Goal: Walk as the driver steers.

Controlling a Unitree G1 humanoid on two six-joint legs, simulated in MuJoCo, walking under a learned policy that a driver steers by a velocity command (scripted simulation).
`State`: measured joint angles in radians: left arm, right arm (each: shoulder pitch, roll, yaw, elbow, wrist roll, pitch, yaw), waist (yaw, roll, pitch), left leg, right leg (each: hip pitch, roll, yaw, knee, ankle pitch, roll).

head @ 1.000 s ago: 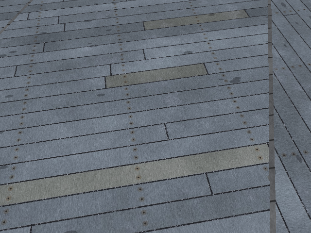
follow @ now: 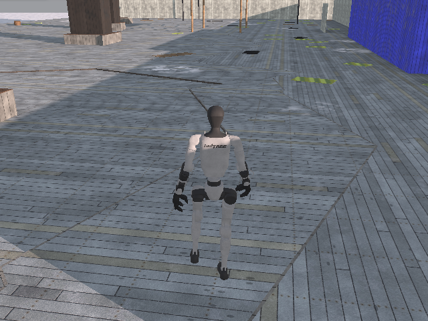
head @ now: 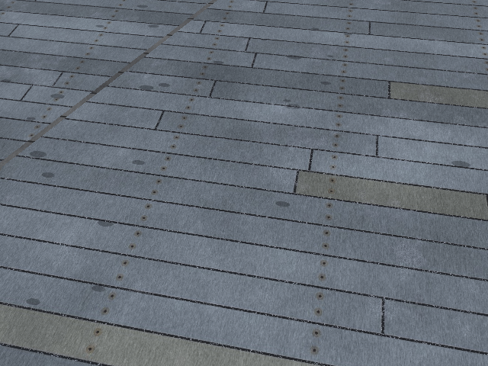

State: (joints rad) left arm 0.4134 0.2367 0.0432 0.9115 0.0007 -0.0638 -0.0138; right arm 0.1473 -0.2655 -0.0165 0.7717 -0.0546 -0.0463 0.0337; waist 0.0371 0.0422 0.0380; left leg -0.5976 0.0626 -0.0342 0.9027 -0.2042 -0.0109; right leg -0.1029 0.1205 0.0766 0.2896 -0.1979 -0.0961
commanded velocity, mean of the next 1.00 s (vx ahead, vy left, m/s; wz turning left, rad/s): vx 0.50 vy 0.00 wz -0.39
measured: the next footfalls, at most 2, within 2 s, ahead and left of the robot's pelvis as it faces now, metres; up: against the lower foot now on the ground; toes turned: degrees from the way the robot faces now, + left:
left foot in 0.20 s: +0.30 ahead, +0.11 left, +0.00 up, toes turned -9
right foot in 0.74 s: +0.50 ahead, -0.17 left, +0.00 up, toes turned -30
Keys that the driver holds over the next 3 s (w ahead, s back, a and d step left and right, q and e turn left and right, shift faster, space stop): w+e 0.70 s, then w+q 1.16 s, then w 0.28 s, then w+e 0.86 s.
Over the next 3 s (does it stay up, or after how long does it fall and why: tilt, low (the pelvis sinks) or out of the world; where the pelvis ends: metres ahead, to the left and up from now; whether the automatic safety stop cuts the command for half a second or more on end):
stays up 1.53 -0.22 -0.01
